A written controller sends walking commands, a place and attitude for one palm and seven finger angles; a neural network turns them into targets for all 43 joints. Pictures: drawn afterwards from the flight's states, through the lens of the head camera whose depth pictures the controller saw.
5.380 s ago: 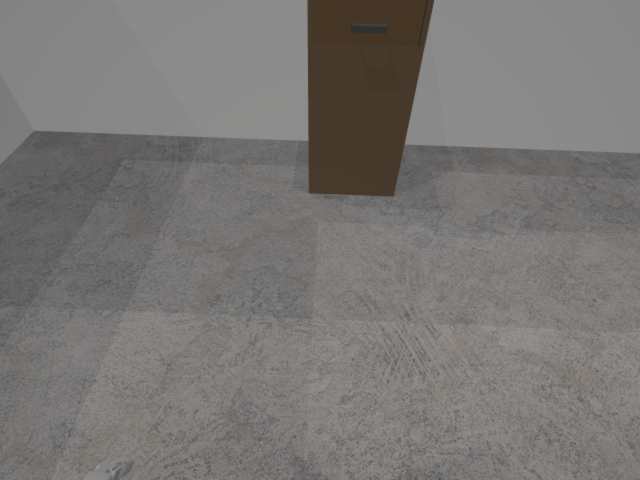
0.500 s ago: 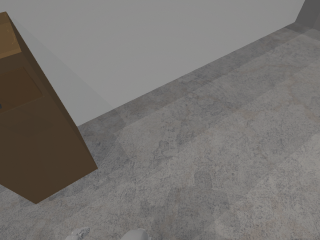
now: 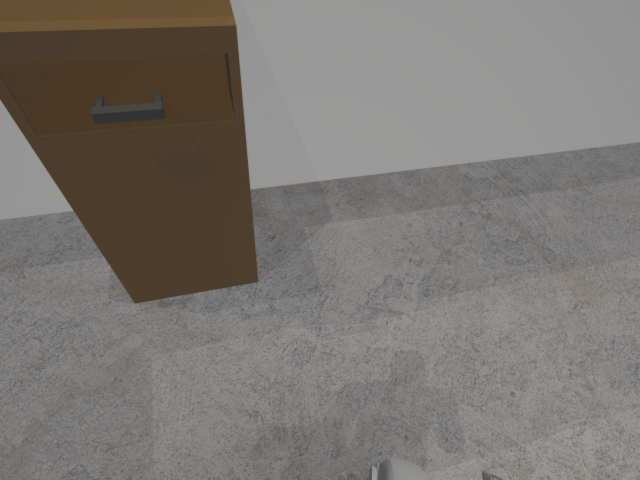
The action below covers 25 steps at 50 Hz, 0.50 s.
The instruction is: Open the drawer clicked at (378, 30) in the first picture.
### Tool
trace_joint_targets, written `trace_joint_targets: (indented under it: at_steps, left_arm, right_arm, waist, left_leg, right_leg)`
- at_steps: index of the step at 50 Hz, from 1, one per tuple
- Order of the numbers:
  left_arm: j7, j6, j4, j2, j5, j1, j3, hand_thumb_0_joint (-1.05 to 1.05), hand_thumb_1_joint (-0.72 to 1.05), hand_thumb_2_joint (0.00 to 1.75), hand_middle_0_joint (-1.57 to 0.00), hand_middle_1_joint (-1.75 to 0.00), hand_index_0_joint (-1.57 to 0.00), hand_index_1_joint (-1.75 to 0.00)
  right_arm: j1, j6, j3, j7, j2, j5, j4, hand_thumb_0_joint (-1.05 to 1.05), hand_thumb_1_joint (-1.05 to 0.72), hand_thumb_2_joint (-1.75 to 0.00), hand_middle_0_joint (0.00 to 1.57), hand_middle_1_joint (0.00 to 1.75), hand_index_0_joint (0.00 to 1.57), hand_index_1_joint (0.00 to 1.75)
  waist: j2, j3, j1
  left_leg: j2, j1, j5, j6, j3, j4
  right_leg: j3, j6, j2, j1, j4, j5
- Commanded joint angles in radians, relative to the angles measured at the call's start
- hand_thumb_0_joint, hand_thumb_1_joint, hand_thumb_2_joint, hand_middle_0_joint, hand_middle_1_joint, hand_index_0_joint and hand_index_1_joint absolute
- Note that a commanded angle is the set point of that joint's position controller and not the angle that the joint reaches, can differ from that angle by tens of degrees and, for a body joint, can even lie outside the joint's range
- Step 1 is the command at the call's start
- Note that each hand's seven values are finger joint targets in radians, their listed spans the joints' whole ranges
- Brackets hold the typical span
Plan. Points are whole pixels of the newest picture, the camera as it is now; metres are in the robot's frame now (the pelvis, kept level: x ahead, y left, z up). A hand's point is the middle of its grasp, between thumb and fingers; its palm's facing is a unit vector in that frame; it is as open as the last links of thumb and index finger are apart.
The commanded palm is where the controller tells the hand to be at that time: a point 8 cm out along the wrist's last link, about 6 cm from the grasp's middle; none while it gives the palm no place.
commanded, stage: turn to face it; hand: left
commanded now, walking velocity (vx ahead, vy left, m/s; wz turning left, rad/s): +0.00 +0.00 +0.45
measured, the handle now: (129, 106) +0.69 +0.41 +0.01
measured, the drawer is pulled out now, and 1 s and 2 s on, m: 0.00 0.00 0.00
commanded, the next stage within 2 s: take the last steps up to it in 0.44 s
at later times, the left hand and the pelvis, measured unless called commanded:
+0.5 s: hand out of the picture +0.06 +0.16 -0.14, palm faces +0.19 -0.94 -0.27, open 7.4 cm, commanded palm none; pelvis +0.00 -0.04 +0.00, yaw +12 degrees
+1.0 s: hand out of the picture -0.04 +0.22 -0.18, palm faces +0.31 -0.93 -0.17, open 7.4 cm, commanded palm none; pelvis +0.04 +0.04 +0.01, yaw +16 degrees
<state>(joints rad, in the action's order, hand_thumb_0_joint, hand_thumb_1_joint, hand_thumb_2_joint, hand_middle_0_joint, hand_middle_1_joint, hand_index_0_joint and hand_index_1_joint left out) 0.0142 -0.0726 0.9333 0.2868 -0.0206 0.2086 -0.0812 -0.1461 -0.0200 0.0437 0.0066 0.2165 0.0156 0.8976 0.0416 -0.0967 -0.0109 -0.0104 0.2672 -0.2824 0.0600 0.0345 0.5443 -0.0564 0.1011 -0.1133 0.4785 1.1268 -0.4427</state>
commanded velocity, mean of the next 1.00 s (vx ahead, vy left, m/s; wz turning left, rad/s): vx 0.14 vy -0.01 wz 0.16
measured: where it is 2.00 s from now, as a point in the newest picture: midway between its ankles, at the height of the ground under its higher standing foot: (286, 451)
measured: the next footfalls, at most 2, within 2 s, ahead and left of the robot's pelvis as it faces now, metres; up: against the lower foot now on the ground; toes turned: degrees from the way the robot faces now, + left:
right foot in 0.36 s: +0.04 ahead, -0.15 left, +0.00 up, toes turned +7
left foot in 0.78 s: -0.02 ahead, +0.12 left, +0.00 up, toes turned +21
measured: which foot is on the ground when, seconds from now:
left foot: down 0.00-0.36, up 0.38-0.76, down 0.78-1.00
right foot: up 0.00-0.34, down 0.36-0.78, up 0.80-1.00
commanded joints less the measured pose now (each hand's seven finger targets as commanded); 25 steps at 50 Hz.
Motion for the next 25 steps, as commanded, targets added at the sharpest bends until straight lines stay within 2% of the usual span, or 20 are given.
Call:
trace_joint_targets:
  at_steps: [1,5,9,12,14,15,16,17,18,19,20,21,22,23,25]
  left_arm:
    - [0.0,0.037,-0.091,0.057,0.005,-0.022,-0.007,0.0,0.9,0.9,-0.2,-0.3,-0.2,-0.3]
    - [0.007,0.034,-0.11,0.047,0.007,-0.064,-0.002,0.0,0.9,0.9,-0.2,-0.3,-0.2,-0.3]
    - [0.01,0.037,-0.125,0.03,0.01,-0.103,0.005,0.0,0.9,0.9,-0.2,-0.3,-0.2,-0.3]
    - [0.014,0.045,-0.124,0.016,0.014,-0.084,0.012,0.0,0.9,0.9,-0.2,-0.3,-0.2,-0.3]
    - [0.017,0.051,-0.112,0.014,0.018,-0.043,0.012,0.0,0.9,0.9,-0.2,-0.3,-0.2,-0.3]
    - [0.019,0.057,-0.106,0.018,0.019,-0.018,0.01,0.0,0.9,0.9,-0.2,-0.3,-0.2,-0.3]
    - [0.021,0.065,-0.096,0.033,0.018,0.006,0.009,0.0,0.9,0.9,-0.2,-0.3,-0.2,-0.3]
    - [0.026,0.077,-0.088,0.069,0.012,0.035,0.003,0.0,0.9,0.9,-0.2,-0.3,-0.2,-0.3]
    - [0.033,0.086,-0.083,0.147,-0.002,0.055,-0.013,0.0,0.9,0.9,-0.2,-0.3,-0.2,-0.3]
    - [0.029,0.081,-0.095,0.173,-0.001,0.061,-0.012,0.0,0.9,0.9,-0.2,-0.3,-0.2,-0.3]
    - [0.03,0.078,-0.103,0.141,0.001,0.025,-0.003,0.0,0.9,0.9,-0.2,-0.3,-0.2,-0.3]
    - [0.036,0.079,-0.102,0.107,0.002,-0.021,-0.006,0.0,0.9,0.9,-0.2,-0.3,-0.2,-0.3]
    - [0.031,0.079,-0.105,0.084,0.004,-0.05,0.005,0.0,0.9,0.9,-0.2,-0.3,-0.2,-0.3]
    - [0.027,0.082,-0.104,0.063,0.005,-0.061,0.011,0.0,0.9,0.9,-0.2,-0.3,-0.2,-0.3]
    - [0.024,0.087,-0.09,0.059,0.003,-0.028,0.013,0.0,0.9,0.9,-0.2,-0.3,-0.2,-0.3]
  right_arm:
    - [-0.067,0.016,0.054,-0.019,0.202,0.0,-0.047,0.0,-0.9,-0.9,0.2,0.3,0.2,0.3]
    - [-0.096,0.01,0.057,-0.017,0.2,0.005,-0.036,0.0,-0.9,-0.9,0.2,0.3,0.2,0.3]
    - [-0.114,0.005,0.058,-0.018,0.194,0.01,-0.025,0.0,-0.9,-0.9,0.2,0.3,0.2,0.3]
    - [-0.104,0.001,0.059,-0.019,0.193,0.012,-0.026,0.0,-0.9,-0.9,0.2,0.3,0.2,0.3]
    - [-0.096,0.001,0.059,-0.018,0.189,0.01,-0.022,0.0,-0.9,-0.9,0.2,0.3,0.2,0.3]
    - [-0.09,0.0,0.058,-0.017,0.182,0.006,-0.022,0.0,-0.9,-0.9,0.2,0.3,0.2,0.3]
    - [-0.083,0.001,0.057,-0.014,0.172,0.0,-0.021,0.0,-0.9,-0.9,0.2,0.3,0.2,0.3]
    - [-0.098,0.004,0.051,-0.01,0.133,-0.008,-0.02,0.0,-0.9,-0.9,0.2,0.3,0.2,0.3]
    - [-0.104,0.007,0.04,-0.006,0.07,-0.014,-0.035,0.0,-0.9,-0.9,0.2,0.3,0.2,0.3]
    - [-0.082,-0.004,0.052,-0.012,0.098,-0.006,-0.052,0.0,-0.9,-0.9,0.2,0.3,0.2,0.3]
    - [-0.079,-0.017,0.056,-0.009,0.099,0.001,-0.037,0.0,-0.9,-0.9,0.2,0.3,0.2,0.3]
    - [-0.095,-0.031,0.057,-0.007,0.099,0.004,-0.017,0.0,-0.9,-0.9,0.2,0.3,0.2,0.3]
    - [-0.1,-0.036,0.059,-0.003,0.101,0.005,0.01,0.0,-0.9,-0.9,0.2,0.3,0.2,0.3]
    - [-0.114,-0.036,0.058,0.001,0.097,0.005,0.022,0.0,-0.9,-0.9,0.2,0.3,0.2,0.3]
    - [-0.108,-0.036,0.053,0.003,0.086,0.001,0.029,0.0,-0.9,-0.9,0.2,0.3,0.2,0.3]
  waist:
    - [-0.146,0.157,0.033]
    - [-0.149,0.134,0.048]
    - [-0.185,0.126,0.058]
    - [-0.199,0.139,0.047]
    - [-0.193,0.156,0.028]
    - [-0.178,0.164,0.015]
    - [-0.157,0.177,-0.002]
    - [-0.058,0.201,-0.009]
    - [0.19,0.202,-0.013]
    - [0.179,0.183,-0.026]
    - [0.073,0.138,-0.005]
    - [0.15,0.121,0.018]
    - [0.116,0.079,0.03]
    - [0.113,0.058,0.039]
    - [0.122,0.055,0.031]
  left_leg:
    - [0.236,-0.181,0.526,0.096,-0.257,-0.195]
    - [0.247,-0.175,0.441,0.12,-0.321,-0.209]
    - [0.241,-0.151,0.439,0.13,-0.371,-0.199]
    - [0.227,-0.113,0.504,0.126,-0.391,-0.169]
    - [0.206,-0.084,0.526,0.11,-0.393,-0.14]
    - [0.186,-0.057,0.502,0.09,-0.384,-0.118]
    - [0.158,-0.004,0.446,0.055,-0.367,-0.079]
    - [0.111,0.091,0.299,0.002,-0.317,-0.001]
    - [-0.03,0.261,-0.06,-0.073,-0.14,0.175]
    - [-0.048,0.26,-0.314,-0.088,-0.105,0.368]
    - [-0.026,0.257,-0.279,-0.09,-0.128,0.499]
    - [-0.004,0.265,-0.249,-0.093,-0.135,0.561]
    - [0.008,0.26,-0.186,-0.102,-0.114,0.614]
    - [0.018,0.265,-0.136,-0.109,-0.099,0.636]
    - [0.025,0.255,-0.108,-0.119,-0.075,0.616]
  right_leg:
    - [0.05,0.007,0.002,0.076,-0.012,0.067]
    - [0.055,0.009,0.017,0.061,-0.107,0.039]
    - [0.055,-0.003,0.045,0.005,-0.222,-0.001]
    - [0.044,-0.018,0.074,-0.098,-0.354,-0.003]
    - [0.037,-0.029,0.095,-0.181,-0.472,0.066]
    - [0.029,-0.032,0.098,-0.247,-0.563,0.139]
    - [0.035,-0.034,0.082,-0.34,-0.692,0.239]
    - [0.119,-0.058,-0.011,-0.472,-0.783,0.315]
    - [0.348,-0.149,-0.249,-0.559,-0.814,0.455]
    - [0.405,-0.258,-0.38,-0.429,-0.823,0.567]
    - [0.318,-0.279,-0.329,-0.359,-0.821,0.555]
    - [0.283,-0.256,-0.286,-0.318,-0.833,0.502]
    - [0.225,-0.234,-0.224,-0.295,-0.823,0.485]
    - [0.164,-0.219,-0.191,-0.291,-0.816,0.504]
    - [0.11,-0.212,-0.173,-0.299,-0.809,0.52]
